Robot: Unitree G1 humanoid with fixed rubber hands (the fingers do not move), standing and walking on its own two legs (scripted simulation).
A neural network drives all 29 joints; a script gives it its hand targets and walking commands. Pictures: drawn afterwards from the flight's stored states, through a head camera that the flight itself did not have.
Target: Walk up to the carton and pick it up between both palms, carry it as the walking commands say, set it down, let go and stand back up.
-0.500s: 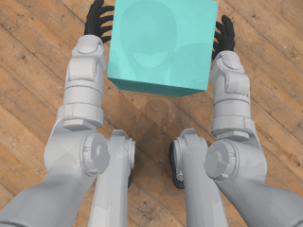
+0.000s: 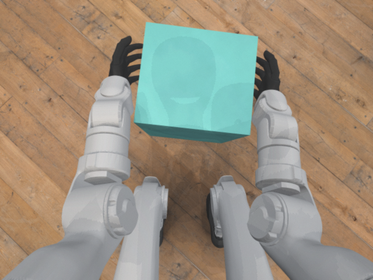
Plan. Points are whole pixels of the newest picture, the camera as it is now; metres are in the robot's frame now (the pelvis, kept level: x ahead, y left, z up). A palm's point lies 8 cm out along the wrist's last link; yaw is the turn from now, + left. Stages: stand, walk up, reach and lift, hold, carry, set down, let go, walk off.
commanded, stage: reach and lift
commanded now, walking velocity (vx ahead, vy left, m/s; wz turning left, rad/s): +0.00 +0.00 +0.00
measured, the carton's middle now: (192, 96) +0.48 -0.01 -0.14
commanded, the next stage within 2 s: none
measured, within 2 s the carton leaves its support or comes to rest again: neither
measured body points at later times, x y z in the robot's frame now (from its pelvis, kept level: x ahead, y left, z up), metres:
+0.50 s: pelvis +0.01 +0.00 +0.06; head +0.22 +0.00 +0.46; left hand +0.48 +0.14 +0.01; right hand +0.46 -0.16 +0.00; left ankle +0.09 +0.12 -0.50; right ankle +0.09 -0.12 -0.50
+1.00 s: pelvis +0.04 +0.00 +0.13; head +0.21 +0.00 +0.54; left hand +0.46 +0.13 +0.08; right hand +0.44 -0.16 +0.07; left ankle +0.09 +0.12 -0.50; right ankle +0.09 -0.12 -0.50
